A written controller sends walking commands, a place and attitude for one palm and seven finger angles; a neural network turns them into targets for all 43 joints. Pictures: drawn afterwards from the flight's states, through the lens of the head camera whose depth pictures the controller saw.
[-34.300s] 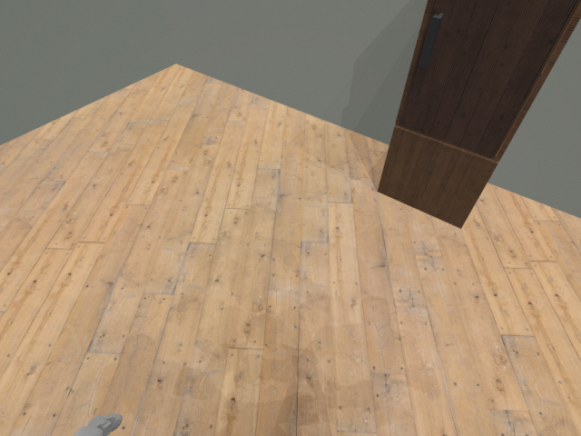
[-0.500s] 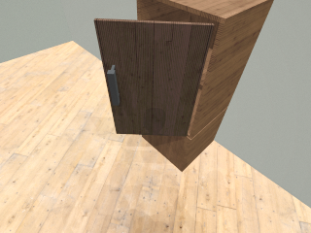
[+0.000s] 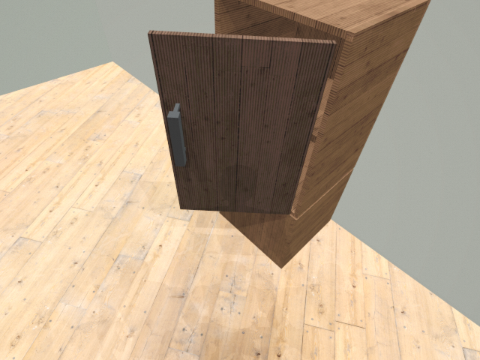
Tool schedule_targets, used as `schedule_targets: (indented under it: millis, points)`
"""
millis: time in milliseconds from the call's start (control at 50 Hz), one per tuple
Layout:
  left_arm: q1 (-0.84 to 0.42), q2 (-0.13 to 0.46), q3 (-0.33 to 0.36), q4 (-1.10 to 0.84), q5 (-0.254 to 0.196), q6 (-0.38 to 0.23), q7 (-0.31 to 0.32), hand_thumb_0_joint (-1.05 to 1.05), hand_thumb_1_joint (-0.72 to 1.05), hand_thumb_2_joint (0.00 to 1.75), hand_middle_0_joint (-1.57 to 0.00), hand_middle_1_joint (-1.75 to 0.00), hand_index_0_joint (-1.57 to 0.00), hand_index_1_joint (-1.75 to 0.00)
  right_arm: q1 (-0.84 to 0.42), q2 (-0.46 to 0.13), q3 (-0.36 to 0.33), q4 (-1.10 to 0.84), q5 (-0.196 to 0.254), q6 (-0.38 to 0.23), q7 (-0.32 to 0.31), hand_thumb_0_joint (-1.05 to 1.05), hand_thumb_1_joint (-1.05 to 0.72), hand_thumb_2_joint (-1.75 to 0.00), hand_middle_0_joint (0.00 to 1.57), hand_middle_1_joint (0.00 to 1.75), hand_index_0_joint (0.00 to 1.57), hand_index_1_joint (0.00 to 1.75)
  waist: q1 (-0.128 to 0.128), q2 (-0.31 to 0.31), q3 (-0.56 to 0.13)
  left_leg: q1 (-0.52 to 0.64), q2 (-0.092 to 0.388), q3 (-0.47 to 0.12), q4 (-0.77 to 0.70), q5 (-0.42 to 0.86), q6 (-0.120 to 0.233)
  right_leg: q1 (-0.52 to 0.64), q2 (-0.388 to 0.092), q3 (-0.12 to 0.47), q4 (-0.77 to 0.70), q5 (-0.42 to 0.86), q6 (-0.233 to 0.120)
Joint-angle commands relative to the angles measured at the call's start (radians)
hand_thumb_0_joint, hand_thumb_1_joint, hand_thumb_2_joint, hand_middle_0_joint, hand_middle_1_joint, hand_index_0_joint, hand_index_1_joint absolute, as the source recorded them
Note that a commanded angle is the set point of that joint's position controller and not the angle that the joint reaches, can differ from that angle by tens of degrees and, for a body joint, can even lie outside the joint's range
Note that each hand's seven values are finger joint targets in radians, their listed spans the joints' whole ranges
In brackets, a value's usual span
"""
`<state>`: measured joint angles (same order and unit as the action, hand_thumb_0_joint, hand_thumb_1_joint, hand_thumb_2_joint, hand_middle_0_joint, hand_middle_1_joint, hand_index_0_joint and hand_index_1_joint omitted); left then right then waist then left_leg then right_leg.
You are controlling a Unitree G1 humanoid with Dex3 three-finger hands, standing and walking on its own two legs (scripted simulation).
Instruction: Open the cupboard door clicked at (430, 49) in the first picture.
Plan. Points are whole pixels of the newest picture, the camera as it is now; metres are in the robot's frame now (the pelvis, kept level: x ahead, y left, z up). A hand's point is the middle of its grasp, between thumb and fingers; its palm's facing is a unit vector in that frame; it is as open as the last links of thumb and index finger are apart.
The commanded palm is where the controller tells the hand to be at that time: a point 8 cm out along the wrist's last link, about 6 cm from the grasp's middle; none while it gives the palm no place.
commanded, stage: look again from close up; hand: left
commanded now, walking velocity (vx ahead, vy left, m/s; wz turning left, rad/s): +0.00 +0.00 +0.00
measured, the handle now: (179, 135) +0.63 +0.20 +0.00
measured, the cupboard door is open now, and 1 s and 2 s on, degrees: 44 44 44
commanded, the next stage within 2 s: shuffle to correct the standing spot in 0.04 s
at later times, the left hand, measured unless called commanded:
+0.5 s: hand out of the picture +0.01 +0.16 -0.18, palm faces +0.01 -0.98 -0.17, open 7.4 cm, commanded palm none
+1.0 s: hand out of the picture +0.15 +0.18 -0.18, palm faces +0.01 -0.97 -0.25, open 7.4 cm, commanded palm none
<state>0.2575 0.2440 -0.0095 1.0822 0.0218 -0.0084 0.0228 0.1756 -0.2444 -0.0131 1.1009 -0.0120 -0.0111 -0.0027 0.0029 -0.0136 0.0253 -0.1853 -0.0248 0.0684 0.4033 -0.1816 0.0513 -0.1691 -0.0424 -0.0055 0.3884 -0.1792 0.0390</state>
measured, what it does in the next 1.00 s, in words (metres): steps on the spot: right foot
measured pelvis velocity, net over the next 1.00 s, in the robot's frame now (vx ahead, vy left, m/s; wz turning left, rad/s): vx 0.10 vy -0.02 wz -0.04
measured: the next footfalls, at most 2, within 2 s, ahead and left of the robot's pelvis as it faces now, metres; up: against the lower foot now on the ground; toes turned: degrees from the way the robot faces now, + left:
right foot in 0.98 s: +0.16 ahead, -0.14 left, +0.00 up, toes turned -3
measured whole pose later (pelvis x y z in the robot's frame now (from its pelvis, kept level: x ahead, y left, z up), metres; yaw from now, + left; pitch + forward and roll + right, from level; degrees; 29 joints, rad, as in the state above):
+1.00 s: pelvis +0.10 -0.02 -0.02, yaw -2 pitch -2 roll +0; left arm 0.23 0.18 0.05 0.99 0.03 0.02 0.04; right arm 0.25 -0.14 -0.04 1.10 -0.02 0.02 -0.05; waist 0.00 0.01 0.10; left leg -0.14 0.01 0.13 0.58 -0.40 0.04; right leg -0.28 -0.04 -0.05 0.59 -0.24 0.00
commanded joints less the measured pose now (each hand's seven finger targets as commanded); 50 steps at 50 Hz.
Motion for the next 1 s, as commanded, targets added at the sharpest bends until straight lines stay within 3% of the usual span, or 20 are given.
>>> schedule_targets:
  millis: [0, 120, 180, 280, 380, 480, 500, 540, 580, 600, 620, 640, 660, 680, 780, 880, 920, 940, 960, 980]
  points:
    - [0.013, 0.148, 0.03, -0.042, 0.001, -0.016, 0.008, 0.0, 0.9, 0.9, -0.2, -0.3, -0.2, -0.3, -0.002, -0.171, -0.036, -0.049, 0.004, -0.02, -0.008, 0.0, -0.9, -0.9, 0.2, 0.3, 0.2, 0.3, -0.007, 0.003, 0.009, -0.008, 0.148, -0.147, -0.121, -0.015, -0.018, -0.028, -0.076, 0.075, -0.068, 0.026, -0.05]
    - [0.005, 0.153, 0.031, -0.04, 0.0, -0.014, 0.008, 0.0, 0.9, 0.9, -0.2, -0.3, -0.2, -0.3, -0.007, -0.175, -0.035, -0.042, 0.003, -0.022, -0.008, 0.0, -0.9, -0.9, 0.2, 0.3, 0.2, 0.3, -0.004, 0.012, -0.006, 0.005, 0.151, -0.149, -0.135, -0.006, -0.019, -0.01, -0.077, 0.071, -0.067, 0.039, -0.047]
    - [0.06, 0.067, 0.013, -0.013, 0.0, -0.002, 0.008, 0.0, 0.9, 0.9, -0.2, -0.3, -0.2, -0.3, 0.048, -0.093, -0.015, -0.017, -0.002, -0.008, -0.005, 0.0, -0.9, -0.9, 0.2, 0.3, 0.2, 0.3, -0.007, 0.001, -0.007, 0.004, 0.15, -0.142, -0.138, -0.165, -0.026, -0.017, -0.066, 0.057, -0.055, -0.074, -0.039]
    - [0.095, 0.057, 0.022, -0.017, 0.009, 0.006, -0.006, 0.0, 0.9, 0.9, -0.2, -0.3, -0.2, -0.3, 0.069, -0.115, -0.027, -0.018, -0.006, 0.002, -0.004, 0.0, -0.9, -0.9, 0.2, 0.3, 0.2, 0.3, 0.001, 0.046, 0.094, -0.073, 0.184, -0.19, -0.193, -0.419, 0.004, -0.092, -0.024, 0.021, 0.015, -0.213, -0.048]
    - [0.155, 0.037, 0.029, -0.015, 0.006, -0.005, -0.011, 0.0, 0.9, 0.9, -0.2, -0.3, -0.2, -0.3, 0.102, -0.088, -0.031, -0.021, -0.002, -0.008, -0.009, 0.0, -0.9, -0.9, 0.2, 0.3, 0.2, 0.3, 0.009, 0.007, 0.136, -0.1, 0.173, -0.165, -0.121, -0.352, 0.019, -0.091, -0.028, 0.054, 0.022, -0.179, -0.071]
    - [0.262, 0.071, 0.055, 0.013, -0.002, -0.019, 0.001, 0.0, 0.9, 0.9, -0.2, -0.3, -0.2, -0.3, 0.111, -0.003, -0.02, -0.041, -0.001, -0.022, -0.013, 0.0, -0.9, -0.9, 0.2, 0.3, 0.2, 0.3, 0.024, -0.195, 0.099, -0.233, 0.051, 0.03, 0.224, -0.203, -0.026, 0.06, -0.164, 0.27, -0.086, -0.096, -0.165]
    - [0.281, 0.07, 0.061, 0.018, -0.003, -0.024, 0.005, 0.0, 0.9, 0.9, -0.2, -0.3, -0.2, -0.3, 0.099, 0.004, -0.019, -0.048, -0.004, -0.025, -0.012, 0.0, -0.9, -0.9, 0.2, 0.3, 0.2, 0.3, 0.029, -0.192, 0.083, -0.269, 0.053, 0.042, 0.285, -0.227, -0.03, 0.094, -0.202, 0.312, -0.097, -0.033, -0.197]
    - [0.277, 0.046, 0.063, 0.014, 0.001, -0.027, 0.014, 0.0, 0.9, 0.9, -0.2, -0.3, -0.2, -0.3, 0.081, 0.022, -0.015, -0.059, -0.001, -0.03, -0.016, 0.0, -0.9, -0.9, 0.2, 0.3, 0.2, 0.3, 0.03, -0.144, 0.085, -0.288, 0.071, 0.023, 0.295, -0.261, -0.035, 0.127, -0.215, 0.28, -0.059, 0.241, -0.224]
    - [0.207, 0.015, 0.056, 0.0, -0.003, -0.018, 0.021, 0.0, 0.9, 0.9, -0.2, -0.3, -0.2, -0.3, 0.16, 0.041, -0.012, -0.019, 0.01, -0.031, -0.025, 0.0, -0.9, -0.9, 0.2, 0.3, 0.2, 0.3, -0.022, -0.064, 0.042, -0.076, 0.09, 0.009, 0.081, -0.016, -0.037, 0.047, -0.148, 0.15, 0.068, 0.467, -0.165]
    - [0.194, -0.016, 0.048, -0.008, -0.006, -0.014, 0.023, 0.0, 0.9, 0.9, -0.2, -0.3, -0.2, -0.3, 0.238, 0.019, -0.015, 0.013, 0.007, -0.038, -0.034, 0.0, -0.9, -0.9, 0.2, 0.3, 0.2, 0.3, -0.044, 0.027, -0.008, 0.093, 0.133, -0.037, 0.051, 0.347, -0.023, -0.028, -0.065, 0.061, 0.179, 0.478, -0.103]
    - [0.199, -0.044, 0.038, -0.008, -0.015, -0.014, 0.028, 0.0, 0.9, 0.9, -0.2, -0.3, -0.2, -0.3, 0.293, -0.021, -0.023, 0.033, 0.007, -0.039, -0.047, 0.0, -0.9, -0.9, 0.2, 0.3, 0.2, 0.3, -0.047, 0.127, -0.067, 0.211, 0.226, -0.103, 0.083, 0.734, 0.015, -0.081, -0.021, 0.006, 0.218, 0.3, -0.052]
    - [0.188, -0.057, 0.032, -0.008, -0.016, -0.007, 0.038, 0.0, 0.9, 0.9, -0.2, -0.3, -0.2, -0.3, 0.293, -0.031, -0.022, 0.042, 0.011, -0.032, -0.053, 0.0, -0.9, -0.9, 0.2, 0.3, 0.2, 0.3, -0.038, 0.187, -0.041, 0.228, 0.29, -0.134, 0.063, 0.994, 0.057, -0.106, 0.001, -0.02, 0.219, -0.045, -0.027]
    - [0.183, -0.046, 0.033, -0.008, -0.013, 0.003, 0.042, 0.0, 0.9, 0.9, -0.2, -0.3, -0.2, -0.3, 0.267, -0.034, -0.019, 0.044, 0.013, -0.028, -0.059, 0.0, -0.9, -0.9, 0.2, 0.3, 0.2, 0.3, -0.03, 0.249, -0.005, 0.255, 0.307, -0.141, 0.045, 1.149, 0.072, -0.149, -0.004, -0.019, 0.242, -0.207, -0.023]
    - [0.165, -0.039, 0.036, -0.012, -0.011, 0.009, 0.042, 0.0, 0.9, 0.9, -0.2, -0.3, -0.2, -0.3, 0.262, -0.033, -0.021, 0.039, 0.012, -0.023, -0.064, 0.0, -0.9, -0.9, 0.2, 0.3, 0.2, 0.3, -0.038, 0.225, 0.037, 0.264, 0.313, -0.144, 0.04, 1.207, 0.086, -0.194, -0.002, -0.024, 0.265, -0.275, -0.02]
    - [0.137, -0.055, 0.048, -0.044, 0.0, 0.034, 0.032, 0.0, 0.9, 0.9, -0.2, -0.3, -0.2, -0.3, 0.206, -0.039, -0.043, -0.005, 0.003, -0.007, -0.073, 0.0, -0.9, -0.9, 0.2, 0.3, 0.2, 0.3, -0.021, 0.098, 0.043, 0.205, 0.323, -0.138, 0.018, 1.019, 0.123, -0.202, -0.007, -0.038, 0.323, -0.234, -0.031]
    - [0.126, -0.055, 0.068, -0.086, 0.005, 0.042, 0.017, 0.0, 0.9, 0.9, -0.2, -0.3, -0.2, -0.3, 0.109, -0.049, -0.064, -0.047, -0.008, 0.002, -0.063, 0.0, -0.9, -0.9, 0.2, 0.3, 0.2, 0.3, 0.015, 0.098, -0.003, 0.065, 0.31, -0.104, 0.029, 0.66, 0.103, -0.088, -0.006, -0.028, 0.279, -0.103, -0.043]
    - [0.141, -0.044, 0.071, -0.088, 0.009, 0.033, 0.014, 0.0, 0.9, 0.9, -0.2, -0.3, -0.2, -0.3, 0.09, -0.035, -0.064, -0.053, -0.007, 0.005, -0.055, 0.0, -0.9, -0.9, 0.2, 0.3, 0.2, 0.3, 0.035, 0.069, -0.003, -0.001, 0.256, -0.071, 0.084, 0.44, 0.055, -0.01, -0.018, -0.029, 0.153, 0.086, -0.042]
    - [0.142, -0.015, 0.072, -0.089, 0.012, 0.022, 0.016, 0.0, 0.9, 0.9, -0.2, -0.3, -0.2, -0.3, 0.11, -0.009, -0.063, -0.052, -0.003, 0.006, -0.051, 0.0, -0.9, -0.9, 0.2, 0.3, 0.2, 0.3, 0.03, -0.029, -0.008, -0.036, 0.184, -0.039, 0.155, 0.265, 0.012, 0.024, -0.068, 0.046, 0.093, 0.313, -0.06]
    - [0.11, 0.028, 0.071, -0.095, 0.013, 0.014, 0.02, 0.0, 0.9, 0.9, -0.2, -0.3, -0.2, -0.3, 0.151, 0.032, -0.059, -0.051, 0.006, 0.013, -0.046, 0.0, -0.9, -0.9, 0.2, 0.3, 0.2, 0.3, -0.002, -0.149, -0.016, -0.089, 0.095, 0.012, 0.227, -0.037, -0.033, 0.027, -0.199, 0.179, 0.055, 0.488, -0.12]
    - [0.05, 0.2, 0.055, -0.16, 0.017, 0.012, 0.023, 0.0, 0.9, 0.9, -0.2, -0.3, -0.2, -0.3, 0.092, -0.105, -0.042, -0.163, -0.004, 0.006, -0.033, 0.0, -0.9, -0.9, 0.2, 0.3, 0.2, 0.3, -0.031, -0.173, -0.002, -0.12, 0.058, -0.057, 0.063, 0.022, -0.056, 0.093, -0.115, 0.076, 0.169, 0.559, -0.106]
